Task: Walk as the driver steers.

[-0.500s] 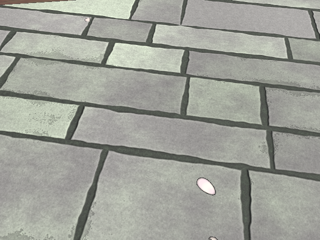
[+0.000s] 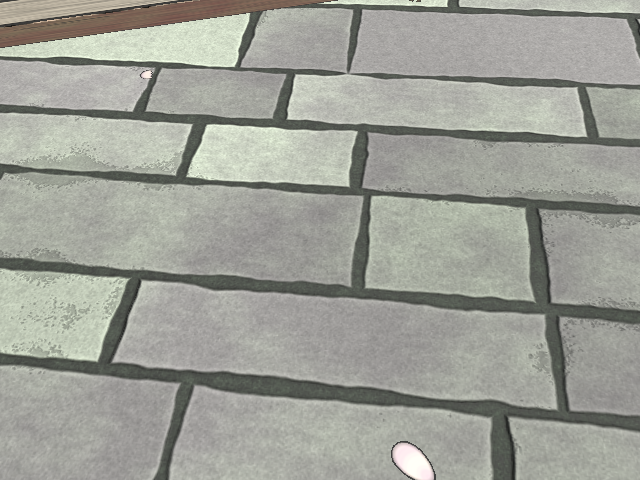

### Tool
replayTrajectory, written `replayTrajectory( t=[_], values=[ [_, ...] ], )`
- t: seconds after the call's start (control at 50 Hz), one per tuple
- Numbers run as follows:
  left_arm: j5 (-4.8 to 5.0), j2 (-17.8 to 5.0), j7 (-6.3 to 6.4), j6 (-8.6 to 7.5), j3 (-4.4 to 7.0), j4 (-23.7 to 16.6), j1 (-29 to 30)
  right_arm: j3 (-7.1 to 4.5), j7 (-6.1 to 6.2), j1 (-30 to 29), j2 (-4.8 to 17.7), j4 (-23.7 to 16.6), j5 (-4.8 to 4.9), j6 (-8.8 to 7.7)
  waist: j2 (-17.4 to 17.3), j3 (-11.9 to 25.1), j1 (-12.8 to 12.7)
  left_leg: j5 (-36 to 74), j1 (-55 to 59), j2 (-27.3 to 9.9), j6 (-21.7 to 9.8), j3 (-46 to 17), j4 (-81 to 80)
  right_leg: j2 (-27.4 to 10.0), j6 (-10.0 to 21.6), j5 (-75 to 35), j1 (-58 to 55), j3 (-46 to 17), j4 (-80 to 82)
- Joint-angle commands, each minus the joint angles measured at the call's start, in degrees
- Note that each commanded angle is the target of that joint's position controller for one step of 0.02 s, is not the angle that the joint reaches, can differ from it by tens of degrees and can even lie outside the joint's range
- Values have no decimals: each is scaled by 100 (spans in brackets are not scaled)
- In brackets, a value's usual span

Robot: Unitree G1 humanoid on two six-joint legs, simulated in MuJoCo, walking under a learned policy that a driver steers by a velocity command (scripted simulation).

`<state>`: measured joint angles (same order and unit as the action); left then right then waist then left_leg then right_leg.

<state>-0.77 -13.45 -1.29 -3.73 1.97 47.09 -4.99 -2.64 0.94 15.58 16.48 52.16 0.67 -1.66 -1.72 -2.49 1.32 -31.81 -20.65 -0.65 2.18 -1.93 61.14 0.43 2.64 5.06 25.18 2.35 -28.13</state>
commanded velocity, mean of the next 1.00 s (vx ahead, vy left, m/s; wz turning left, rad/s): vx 0.08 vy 0.00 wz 0.00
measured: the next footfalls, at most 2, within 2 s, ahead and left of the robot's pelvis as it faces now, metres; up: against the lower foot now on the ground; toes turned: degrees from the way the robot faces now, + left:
left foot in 0.20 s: +0.10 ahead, +0.15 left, +0.00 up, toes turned +1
right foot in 1.48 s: +0.51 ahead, -0.09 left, +0.00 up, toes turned -2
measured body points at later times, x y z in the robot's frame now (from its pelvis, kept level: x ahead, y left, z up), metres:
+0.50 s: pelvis +0.07 +0.02 +0.01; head +0.09 +0.02 +0.46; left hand +0.16 +0.27 -0.13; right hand +0.13 -0.24 -0.13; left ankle +0.06 +0.15 -0.73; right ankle +0.10 -0.10 -0.73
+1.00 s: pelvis +0.12 +0.02 +0.00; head +0.12 +0.03 +0.45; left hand +0.15 +0.28 -0.15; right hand +0.13 -0.23 -0.15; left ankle +0.06 +0.14 -0.73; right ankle +0.10 -0.09 -0.73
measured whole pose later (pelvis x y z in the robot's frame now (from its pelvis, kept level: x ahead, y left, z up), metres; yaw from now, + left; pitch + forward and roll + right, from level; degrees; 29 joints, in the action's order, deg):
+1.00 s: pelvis +0.12 +0.02 +0.00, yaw +0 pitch +0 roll -1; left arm 1.6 -13.0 1.1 -2.4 3.1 63.2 -13.4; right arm -2.5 1.7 17.2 12.3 61.1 1.1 -3.0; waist -0.3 0.5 -0.1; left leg -26.3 -12.1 -1.2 -3.0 0.1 36.8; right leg 0.1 2.3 19.8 14.9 1.7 -34.8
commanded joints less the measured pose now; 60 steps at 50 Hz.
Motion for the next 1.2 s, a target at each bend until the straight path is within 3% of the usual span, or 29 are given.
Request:
replayTrajectory(
  t=[0.02,0.06,0.1,0.14,0.18,0.2,0.22,0.24,0.28,0.36,0.46,0.78,0.8,0.84,0.86,0.9,0.94,0.98,1.02,1.04,1.06,1.08,1.1,1.12,1.14,1.16,1.18,1.2],
  values=[
    [-101,-638,45,10,143,-148,81,-122,133,444,373,-175,-45,186,874,903,112,459,-166,-451,73,-141,-462,-1397,1028,-1432,-891,-1390,1177],
    [-133,-659,70,8,154,-80,196,-81,185,521,198,-101,-73,242,948,943,177,650,369,-375,76,-4,-1260,-1254,1046,-1374,-569,-1057,1271],
    [-84,-718,105,36,168,21,144,-77,185,418,213,-72,-87,280,910,1060,117,1257,715,-344,33,52,-1867,-1256,1036,-721,-576,-1025,1360],
    [-16,-725,136,103,153,92,216,-90,157,341,229,-22,-112,315,830,939,153,1886,1110,-282,-51,152,-2491,-1169,882,675,-354,-999,1440],
    [28,-573,147,158,90,204,155,-99,132,220,242,-11,-211,325,717,616,176,2201,1440,-244,-207,194,-3132,-927,506,2150,-31,-961,1480],
    [15,-482,147,175,53,299,0,-102,141,126,339,-76,-250,315,565,379,123,2235,1397,-472,-327,-64,-3533,-773,243,2573,42,-928,1407],
    [-5,-523,152,190,77,330,-193,-163,171,-25,674,-117,-198,302,117,114,-133,1743,1011,-648,-468,-222,-3693,-472,33,2500,-25,-710,1225],
    [2,-543,193,223,92,353,-223,-195,157,-118,688,-24,-142,265,-360,-34,-208,756,262,-537,-517,-213,-3871,-226,-92,2011,-545,-387,989],
    [2,-527,252,260,93,421,-219,-104,129,-291,309,29,-181,140,-519,-28,-244,704,-154,-486,-321,-202,-4149,-225,-70,1286,-1194,-317,621],
    [0,-491,252,273,96,628,-317,-91,107,-210,286,174,-113,-6,-226,238,-195,1869,358,-409,-221,-93,-3888,-248,20,411,-1346,-285,444],
    [54,-495,240,291,106,821,-256,-78,125,-111,287,337,-91,18,41,408,-112,2636,711,-343,-266,8,-3686,-265,3,-297,-1485,-259,316],
    [83,-550,333,412,118,1318,-266,-34,144,-143,146,707,-91,117,134,236,-136,2720,843,-207,-250,168,-3783,-292,-46,-459,-1643,-268,316],
    [86,-499,334,420,109,1398,-368,-28,148,-18,99,791,-84,128,129,350,-129,2131,895,-146,-268,235,-3814,-222,-36,160,-1679,-193,324],
    [156,-603,344,439,164,1442,-418,-72,168,-17,195,804,-21,150,98,50,-154,268,543,-45,-452,266,-3725,-94,81,2336,-1325,-130,248],
    [170,-639,349,416,180,1421,-414,-79,183,-65,210,750,-8,133,126,-226,-165,-422,285,-84,-540,186,-3716,-154,163,3104,-1026,-251,314],
    [210,-624,334,280,186,1395,-494,-66,181,-29,139,687,36,1,241,-584,-175,-757,-62,-168,-653,50,-3596,-369,336,3610,-781,-614,440],
    [247,-675,282,122,220,1455,-805,-47,129,-46,24,642,55,-167,400,-580,-272,-432,-348,-166,-682,78,-3195,-666,552,3626,-1027,-1111,554],
    [269,-857,223,13,280,1542,-1209,-19,47,-190,-142,520,55,-304,843,-420,-360,252,-686,11,-654,377,-2452,-1282,950,3766,-1487,-2170,1056],
    [237,-977,199,-40,302,1504,-1244,-11,-14,-221,-192,448,76,-378,1082,-328,-266,577,-486,60,-790,415,-2166,-1744,1243,3578,-1370,-2979,1401],
    [247,-972,193,-56,298,1399,-975,-7,-42,-1,-211,516,80,-405,1077,-320,-79,646,-112,26,-889,382,-2433,-1717,1177,3208,-1111,-2822,1278],
    [276,-902,178,-56,279,1231,-535,-22,-59,421,-189,680,73,-429,947,-291,197,833,634,0,-994,320,-2981,-1463,952,2659,-619,-2287,1000],
    [301,-744,159,-66,230,971,123,-90,-56,1125,-1,935,86,-450,518,-262,588,971,1501,-246,-1121,-115,-3611,-972,577,1900,99,-1379,248],
    [284,-360,127,-179,142,709,483,-287,-31,1901,633,1243,134,-457,-964,-155,732,1527,2775,-1016,-1422,-1573,-4294,-40,27,919,1284,3,-1626],
    [200,-450,122,-293,167,670,421,-327,-86,2270,808,1268,69,-462,-1603,-29,807,2826,3714,-1949,-1775,-2995,-4609,205,-138,2230,2514,90,-3080],
    [227,-557,73,-344,205,722,346,-186,-96,2098,391,1198,-36,-478,-829,-100,593,3389,3848,-2045,-1764,-2853,-4366,-76,-28,2600,3058,-318,-3916],
    [321,-436,25,-355,176,748,227,-143,-111,1902,269,1104,-79,-487,-543,-95,420,3724,3929,-1963,-1677,-2473,-4293,-249,80,2306,3364,-415,-4368],
    [352,-384,4,-358,165,718,293,-109,-131,1734,246,1052,-44,-469,-310,-217,340,3899,3868,-1889,-1590,-2074,-4412,-421,129,1973,3627,-352,-4409],
    [316,-375,-3,-352,180,671,389,-41,-136,1605,121,1021,-32,-429,-189,-293,262,4230,3667,-1798,-1431,-1661,-4542,-575,161,1645,3579,-330,-4196]
  ],
)
Keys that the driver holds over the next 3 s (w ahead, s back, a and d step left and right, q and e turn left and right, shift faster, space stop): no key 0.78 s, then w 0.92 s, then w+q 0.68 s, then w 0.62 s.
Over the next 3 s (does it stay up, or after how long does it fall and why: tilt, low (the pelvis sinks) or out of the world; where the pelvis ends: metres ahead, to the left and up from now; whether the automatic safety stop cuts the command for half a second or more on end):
stays up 1.18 0.21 0.01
